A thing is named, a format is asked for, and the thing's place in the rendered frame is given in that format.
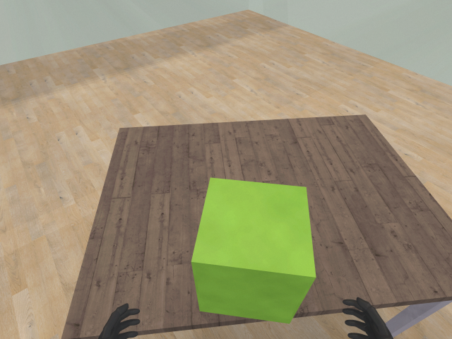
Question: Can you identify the robot left hand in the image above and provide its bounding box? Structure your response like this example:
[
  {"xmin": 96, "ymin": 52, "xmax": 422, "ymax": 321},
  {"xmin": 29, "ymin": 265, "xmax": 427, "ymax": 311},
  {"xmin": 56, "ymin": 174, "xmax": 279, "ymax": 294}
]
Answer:
[{"xmin": 98, "ymin": 303, "xmax": 140, "ymax": 339}]

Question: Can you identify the table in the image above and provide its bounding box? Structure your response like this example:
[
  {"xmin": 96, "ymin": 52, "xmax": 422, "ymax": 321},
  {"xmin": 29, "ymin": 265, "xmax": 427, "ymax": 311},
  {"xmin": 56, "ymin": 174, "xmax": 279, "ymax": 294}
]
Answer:
[{"xmin": 61, "ymin": 114, "xmax": 452, "ymax": 339}]

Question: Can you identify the carton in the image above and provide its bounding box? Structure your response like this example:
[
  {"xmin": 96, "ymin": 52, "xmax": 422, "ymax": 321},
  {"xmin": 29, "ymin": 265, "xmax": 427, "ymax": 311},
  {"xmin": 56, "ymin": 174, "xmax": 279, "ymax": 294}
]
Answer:
[{"xmin": 191, "ymin": 178, "xmax": 316, "ymax": 323}]

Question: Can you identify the robot right hand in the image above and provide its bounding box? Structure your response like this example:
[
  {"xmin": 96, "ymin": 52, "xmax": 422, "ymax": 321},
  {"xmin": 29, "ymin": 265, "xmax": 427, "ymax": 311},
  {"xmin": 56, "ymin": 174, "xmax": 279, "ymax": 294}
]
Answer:
[{"xmin": 343, "ymin": 297, "xmax": 393, "ymax": 339}]

